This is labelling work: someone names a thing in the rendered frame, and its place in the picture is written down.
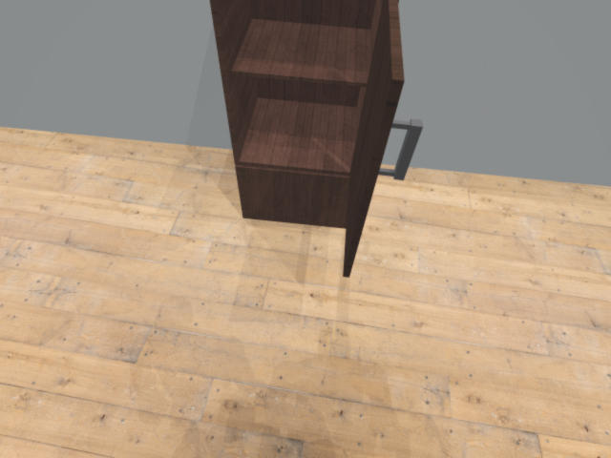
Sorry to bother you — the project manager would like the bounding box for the cupboard door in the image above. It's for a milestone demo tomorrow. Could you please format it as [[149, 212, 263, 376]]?
[[343, 0, 405, 278]]

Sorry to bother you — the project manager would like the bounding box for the handle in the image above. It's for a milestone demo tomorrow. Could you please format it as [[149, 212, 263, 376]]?
[[378, 119, 423, 180]]

